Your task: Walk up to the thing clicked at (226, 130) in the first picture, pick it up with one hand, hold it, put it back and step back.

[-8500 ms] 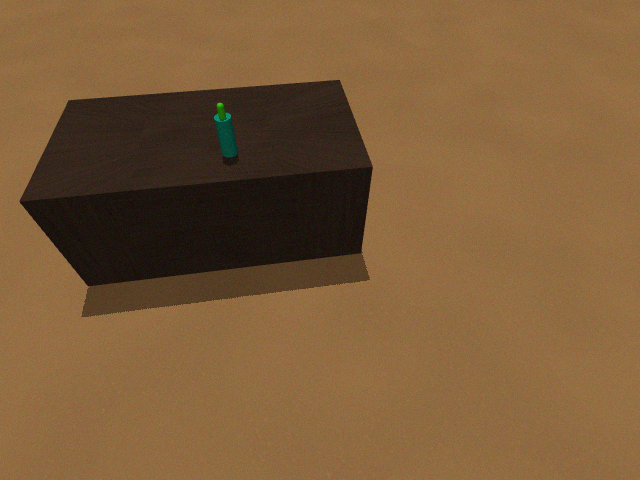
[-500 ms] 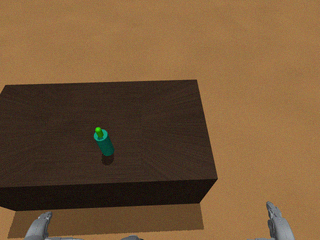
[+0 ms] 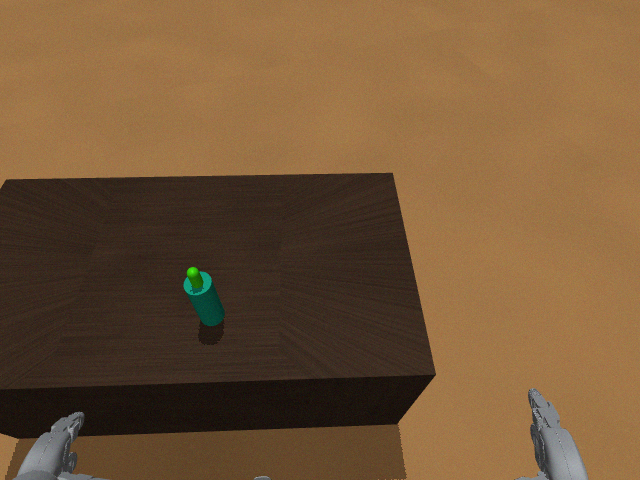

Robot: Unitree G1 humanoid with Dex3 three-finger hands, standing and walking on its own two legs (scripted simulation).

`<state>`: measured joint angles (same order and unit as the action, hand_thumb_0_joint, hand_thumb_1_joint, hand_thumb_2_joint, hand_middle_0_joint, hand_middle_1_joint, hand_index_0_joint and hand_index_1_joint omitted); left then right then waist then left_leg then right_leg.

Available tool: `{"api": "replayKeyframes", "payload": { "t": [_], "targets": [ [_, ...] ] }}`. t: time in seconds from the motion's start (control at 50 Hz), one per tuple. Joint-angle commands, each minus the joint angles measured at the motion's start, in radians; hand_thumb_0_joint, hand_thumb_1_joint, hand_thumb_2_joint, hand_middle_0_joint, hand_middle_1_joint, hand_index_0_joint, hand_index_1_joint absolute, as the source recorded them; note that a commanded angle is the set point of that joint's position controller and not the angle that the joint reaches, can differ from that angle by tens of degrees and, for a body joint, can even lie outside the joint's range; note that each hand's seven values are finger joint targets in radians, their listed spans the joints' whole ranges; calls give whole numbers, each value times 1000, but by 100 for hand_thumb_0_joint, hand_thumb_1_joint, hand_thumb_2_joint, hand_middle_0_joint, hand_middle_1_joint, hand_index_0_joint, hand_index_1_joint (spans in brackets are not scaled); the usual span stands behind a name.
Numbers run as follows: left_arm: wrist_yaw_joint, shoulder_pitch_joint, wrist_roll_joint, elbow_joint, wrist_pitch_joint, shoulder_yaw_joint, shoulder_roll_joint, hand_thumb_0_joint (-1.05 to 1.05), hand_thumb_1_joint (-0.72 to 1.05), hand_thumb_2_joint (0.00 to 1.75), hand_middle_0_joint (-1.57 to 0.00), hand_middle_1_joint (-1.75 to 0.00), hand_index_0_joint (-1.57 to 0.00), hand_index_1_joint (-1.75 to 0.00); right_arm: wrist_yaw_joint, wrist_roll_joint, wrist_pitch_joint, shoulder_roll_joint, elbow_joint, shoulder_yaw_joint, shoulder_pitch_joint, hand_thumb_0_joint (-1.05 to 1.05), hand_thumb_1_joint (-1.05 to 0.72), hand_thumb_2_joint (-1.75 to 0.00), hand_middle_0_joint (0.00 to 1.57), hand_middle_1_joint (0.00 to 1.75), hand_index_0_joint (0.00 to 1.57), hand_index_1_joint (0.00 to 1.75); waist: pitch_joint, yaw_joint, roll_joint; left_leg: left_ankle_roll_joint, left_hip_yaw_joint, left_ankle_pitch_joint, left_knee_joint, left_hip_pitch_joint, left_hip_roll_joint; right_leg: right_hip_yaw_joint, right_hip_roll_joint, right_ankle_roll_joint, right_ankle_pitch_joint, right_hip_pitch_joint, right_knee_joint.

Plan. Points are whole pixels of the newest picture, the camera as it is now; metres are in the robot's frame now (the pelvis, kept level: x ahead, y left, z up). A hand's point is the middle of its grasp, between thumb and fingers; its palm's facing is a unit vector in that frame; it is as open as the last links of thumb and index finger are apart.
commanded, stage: go down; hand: left
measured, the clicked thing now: (203, 294) +0.47 +0.24 -0.21
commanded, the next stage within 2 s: approach in 1.98 s
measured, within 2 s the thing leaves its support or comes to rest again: neither
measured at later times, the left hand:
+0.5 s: hand out of the picture +0.14 +0.31 -0.08, palm faces +0.12 -0.94 -0.32, open 17.4 cm
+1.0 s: hand (29, 370) +0.26 +0.37 -0.01, palm faces +0.21 -0.96 -0.19, open 17.1 cm
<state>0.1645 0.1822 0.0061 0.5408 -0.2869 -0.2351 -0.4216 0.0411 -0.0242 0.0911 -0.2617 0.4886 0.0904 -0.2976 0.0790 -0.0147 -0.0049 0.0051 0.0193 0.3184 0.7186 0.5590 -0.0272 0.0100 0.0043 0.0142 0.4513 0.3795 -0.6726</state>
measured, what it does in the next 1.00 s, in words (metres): stands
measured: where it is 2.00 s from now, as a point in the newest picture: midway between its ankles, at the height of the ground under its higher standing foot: outside the picture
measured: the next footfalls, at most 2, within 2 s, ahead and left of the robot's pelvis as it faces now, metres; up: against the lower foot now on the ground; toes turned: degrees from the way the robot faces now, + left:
none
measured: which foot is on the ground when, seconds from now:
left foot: down 0.00-1.00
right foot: down 0.00-1.00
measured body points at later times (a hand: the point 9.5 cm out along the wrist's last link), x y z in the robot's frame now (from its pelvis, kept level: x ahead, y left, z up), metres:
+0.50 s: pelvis -0.03 +0.01 -0.01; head +0.01 +0.02 +0.44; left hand +0.13 +0.35 -0.06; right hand +0.13 -0.25 -0.06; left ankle +0.02 +0.12 -0.72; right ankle -0.07 -0.13 -0.72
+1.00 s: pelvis -0.03 +0.01 -0.02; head +0.02 +0.03 +0.43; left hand +0.24 +0.42 +0.00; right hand +0.12 -0.26 -0.07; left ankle +0.02 +0.12 -0.72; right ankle -0.07 -0.13 -0.72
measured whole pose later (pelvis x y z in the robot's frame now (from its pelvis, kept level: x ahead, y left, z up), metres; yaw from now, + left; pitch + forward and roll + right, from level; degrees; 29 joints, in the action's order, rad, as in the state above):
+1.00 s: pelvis -0.03 +0.01 -0.02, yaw -1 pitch +11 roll -2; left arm 0.38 -0.14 -0.12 0.74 -0.15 -0.48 -0.65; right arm 0.10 -0.04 0.16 -0.26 0.39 0.05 -0.36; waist 0.12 -0.04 -0.01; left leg 0.02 0.02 0.35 0.88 0.72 -0.04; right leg 0.00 -0.01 0.03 0.49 0.54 -0.83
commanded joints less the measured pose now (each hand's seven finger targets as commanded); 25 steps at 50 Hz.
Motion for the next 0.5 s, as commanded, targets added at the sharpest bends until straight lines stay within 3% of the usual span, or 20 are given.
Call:
{"api": "replayKeyframes", "payload": {
  "t": [0.0,0.06,0.08,0.1,0.14,0.16,0.2,0.24,0.34,0.36,0.38,0.4,0.42,0.44,0.48],
  "targets": [
    [-10,-2,1,-173,31,-107,-236,0,-50,4,-6,-4,-6,-4,11,-6,52,-148,-186,58,4,0,55,-4,5,5,5,5,208,14,-49,29,-10,-415,-24,-276,15,9,-12,1,-465,55,54],
    [-13,1,-4,-192,28,-113,-234,0,-51,5,-6,-4,-6,-5,15,-3,52,-151,-225,57,11,0,54,-4,5,5,5,5,204,7,-51,27,-12,-394,-20,-269,11,11,-14,-1,-434,73,47],
    [-12,-6,-6,-209,29,-120,-241,0,-50,6,-6,-4,-6,-5,18,-3,54,-164,-251,68,11,0,56,-4,5,5,5,5,202,5,-50,23,-17,-360,-29,-260,6,15,-18,-7,-387,79,47],
    [-14,-1,-8,-216,29,-119,-237,0,-50,5,-6,-4,-6,-4,19,-3,49,-132,-223,42,-7,0,56,-4,5,5,5,5,185,14,-66,23,-15,-333,-30,-247,9,13,-16,-9,-363,96,49],
    [-15,20,-16,-229,26,-120,-228,0,-52,5,-6,-5,-6,-5,26,-4,52,-160,-280,60,-9,0,56,-4,5,5,5,5,162,-1,-46,19,-14,-260,-39,-219,9,16,-18,-14,-303,100,52],
    [-16,18,-16,-249,23,-131,-245,0,-50,6,-5,-4,-5,-5,24,-6,48,-131,-248,43,-48,0,56,-4,5,5,5,5,153,4,-63,18,-12,-236,-42,-212,11,14,-18,-16,-279,116,52],
    [-13,26,-23,-277,18,-131,-241,0,-51,5,-6,-5,-6,-5,30,-9,47,-147,-286,56,-41,0,56,-4,5,5,5,5,134,-1,-81,10,-13,-185,-54,-196,9,19,-23,-23,-226,137,51],
    [-11,35,-24,-292,12,-137,-243,0,-52,5,-6,-5,-6,-5,31,-11,50,-152,-305,59,-63,0,56,-4,5,5,5,5,138,-2,-76,8,-18,-173,-53,-193,6,23,-27,-26,-210,139,41],
    [-14,22,-34,-355,6,-144,-255,0,-55,5,-6,-5,-6,-5,39,-15,50,-114,-306,23,-79,0,55,-4,5,5,5,5,85,5,-87,9,-11,-63,-48,-134,16,16,-20,-28,-113,184,45],
    [-13,38,-35,-346,4,-150,-255,0,-58,5,-6,-6,-6,-7,43,-18,55,-146,-341,54,-63,0,55,-4,5,5,5,5,87,-3,-84,7,-13,-43,-53,-137,13,17,-22,-30,-92,189,42],
    [-10,52,-37,-363,1,-142,-240,0,-58,5,-7,-6,-6,-7,43,-17,54,-114,-311,27,-82,0,55,-4,5,5,5,5,98,9,-104,6,-16,-51,-50,-144,12,18,-23,-32,-95,197,35],
    [-7,43,-38,-361,-1,-140,-237,0,-58,4,-7,-6,-6,-6,47,-17,63,-145,-370,54,-50,0,55,-4,5,5,5,5,106,-7,-94,4,-19,-46,-48,-146,7,21,-26,-32,-92,202,26],
    [-7,3,-42,-389,0,-143,-249,0,-58,5,-7,-6,-6,-7,47,-15,65,-126,-350,28,-62,0,55,-4,5,5,5,5,117,-2,-95,3,-25,-45,-43,-147,3,24,-28,-31,-90,209,21],
    [-8,-38,-44,-394,1,-148,-262,0,-59,5,-7,-6,-6,-7,54,-15,71,-148,-365,47,-54,0,55,-4,5,5,5,5,132,-19,-85,5,-28,-43,-36,-151,3,22,-27,-29,-95,212,17],
    [-14,-103,-51,-414,19,-179,-304,0,-55,6,-6,-6,-5,-7,60,-17,80,-112,-323,24,-71,0,55,-4,5,5,5,5,133,-11,-98,6,-26,-37,-16,-129,5,15,-21,-25,-90,222,5]
  ]
}}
